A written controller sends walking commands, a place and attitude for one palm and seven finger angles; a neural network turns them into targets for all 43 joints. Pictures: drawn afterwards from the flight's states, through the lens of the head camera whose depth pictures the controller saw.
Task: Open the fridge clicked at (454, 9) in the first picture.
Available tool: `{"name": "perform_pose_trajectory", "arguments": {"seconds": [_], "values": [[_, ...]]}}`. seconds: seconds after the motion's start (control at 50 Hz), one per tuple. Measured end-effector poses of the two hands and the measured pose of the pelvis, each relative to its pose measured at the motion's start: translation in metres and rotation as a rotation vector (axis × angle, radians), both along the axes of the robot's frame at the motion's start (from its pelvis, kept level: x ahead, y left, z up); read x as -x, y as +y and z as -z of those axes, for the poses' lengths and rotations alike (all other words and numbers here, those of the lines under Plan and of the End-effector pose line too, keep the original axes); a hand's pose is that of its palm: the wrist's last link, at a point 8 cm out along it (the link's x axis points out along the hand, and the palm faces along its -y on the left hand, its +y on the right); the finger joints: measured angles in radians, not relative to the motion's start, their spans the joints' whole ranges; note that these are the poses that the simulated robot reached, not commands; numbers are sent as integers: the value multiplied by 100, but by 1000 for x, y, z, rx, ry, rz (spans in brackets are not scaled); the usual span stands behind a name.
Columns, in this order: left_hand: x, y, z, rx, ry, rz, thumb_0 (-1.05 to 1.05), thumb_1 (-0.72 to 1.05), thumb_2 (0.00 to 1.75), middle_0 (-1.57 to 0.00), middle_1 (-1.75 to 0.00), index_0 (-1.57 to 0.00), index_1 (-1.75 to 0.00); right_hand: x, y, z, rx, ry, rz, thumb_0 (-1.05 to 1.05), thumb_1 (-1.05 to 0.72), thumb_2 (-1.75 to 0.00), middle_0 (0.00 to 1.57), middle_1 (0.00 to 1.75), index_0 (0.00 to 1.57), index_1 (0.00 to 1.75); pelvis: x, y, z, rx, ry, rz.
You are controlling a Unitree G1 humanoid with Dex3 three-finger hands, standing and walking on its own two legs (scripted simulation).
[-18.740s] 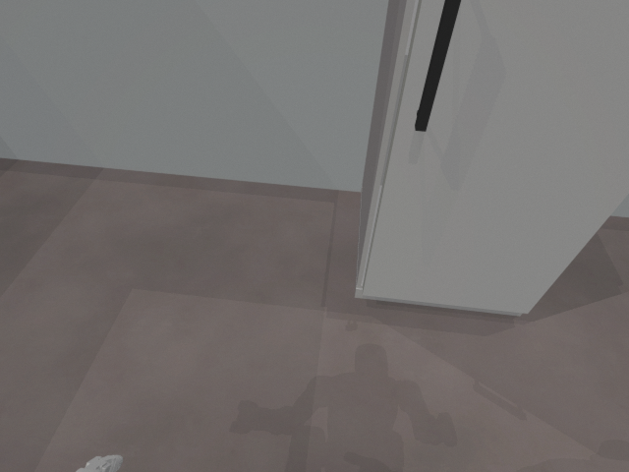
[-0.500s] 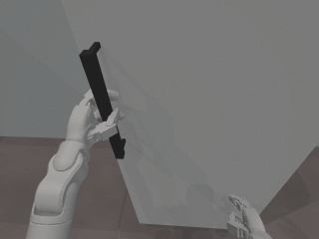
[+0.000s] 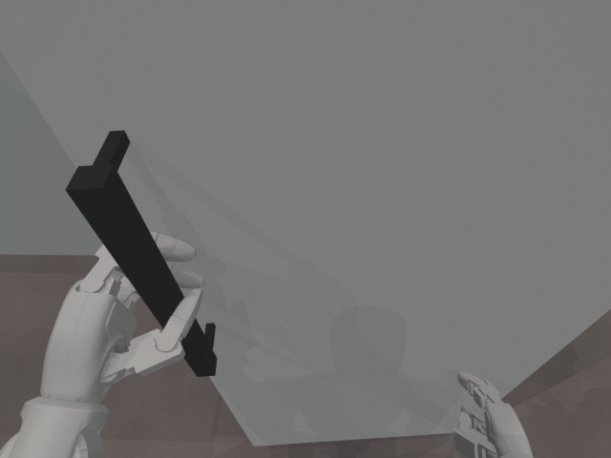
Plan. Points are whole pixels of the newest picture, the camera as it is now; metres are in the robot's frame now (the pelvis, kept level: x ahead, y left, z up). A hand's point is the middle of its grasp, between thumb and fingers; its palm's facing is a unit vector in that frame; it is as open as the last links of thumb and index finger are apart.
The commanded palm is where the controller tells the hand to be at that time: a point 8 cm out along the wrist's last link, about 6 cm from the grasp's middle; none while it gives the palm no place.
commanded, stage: walk backward, drawing the door open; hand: left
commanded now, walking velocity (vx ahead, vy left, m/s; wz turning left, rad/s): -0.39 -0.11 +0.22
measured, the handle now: (173, 285) +0.24 +0.15 +0.18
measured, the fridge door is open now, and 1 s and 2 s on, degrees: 5 1 5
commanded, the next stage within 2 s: none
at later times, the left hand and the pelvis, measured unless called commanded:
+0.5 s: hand (186, 281) +0.24 +0.13 +0.18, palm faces +0.23 -0.95 -0.22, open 6.6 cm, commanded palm +0.20 +0.18 +0.19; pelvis -0.01 -0.03 -0.01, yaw +5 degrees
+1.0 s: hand (186, 284) +0.24 +0.13 +0.18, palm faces +0.16 -0.97 -0.18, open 6.7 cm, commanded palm +0.20 +0.18 +0.19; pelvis -0.07 -0.02 -0.01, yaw +9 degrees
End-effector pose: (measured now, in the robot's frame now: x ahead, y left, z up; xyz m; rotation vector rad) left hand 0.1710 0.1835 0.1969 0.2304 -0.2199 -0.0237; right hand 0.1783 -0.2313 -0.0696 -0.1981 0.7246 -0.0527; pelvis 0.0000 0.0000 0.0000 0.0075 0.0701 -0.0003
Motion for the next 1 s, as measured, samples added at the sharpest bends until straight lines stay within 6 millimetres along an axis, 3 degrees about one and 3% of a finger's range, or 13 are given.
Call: {"name": "perform_pose_trajectory", "arguments": {"seconds": [0.22, 0.3, 0.38, 0.48, 0.58, 0.68, 0.76, 0.88, 1.0], "values": [[-36, 5, 0, -36, -40, -88, -4, 56, 80, -47, -139, -33, -139, 6, 11, 6, -46, 63, 21, 1, -90, -90, 20, 30, 20, 30, -8, -3, -13, 26, -84, -31], [-40, 6, 3, -61, -121, -122, -6, 53, 80, -47, -140, -31, -140, -5, 18, 23, -58, 49, -50, 1, -90, -90, 20, 30, 20, 30, -19, -18, 6, -40, -154, -111], [-42, 3, 8, -48, -197, -161, -8, 54, 80, -46, -140, -30, -139, -22, 22, 31, -49, 36, -117, 2, -90, -90, 20, 30, 20, 30, -8, -26, 14, -39, -160, -104], [-42, 0, 9, -25, -209, -187, -6, 57, 82, -46, -140, -30, -139, -26, 20, 14, -38, -2, -94, 2, -90, -90, 20, 30, 20, 30, 9, -32, 9, -71, -136, -93], [-42, 0, 9, 2, -197, -162, -4, 59, 82, -46, -140, -30, -140, -9, 11, 0, 17, -18, -69, 1, -90, -90, 20, 30, 20, 30, 21, -28, 4, -87, -89, -105], [-43, 3, 10, 15, -211, -119, -4, 60, 77, -45, -140, -30, -137, 20, 2, -1, 74, 17, -34, 1, -90, -90, 20, 30, 20, 30, 38, -18, 6, -68, -45, -109], [-43, 6, 12, 5, -230, -76, -8, 60, 71, -43, -140, -27, -129, 48, -1, 11, 85, 52, 15, 1, -90, -90, 20, 30, 20, 30, 55, -5, 16, -20, -40, -114], [-42, 7, 9, 18, -190, -64, -5, 60, 72, -42, -140, -28, -128, 88, 17, 31, 21, 189, -7, 1, -90, -90, 20, 30, 20, 30, 61, -5, 3, 27, -75, -168], [-42, 2, 11, 34, -208, -114, -4, 61, 79, -44, -140, -27, -134, 90, 33, 55, -68, 243, -113, 2, -90, -90, 20, 30, 20, 30, 71, -20, 8, 41, -79, -150]]}}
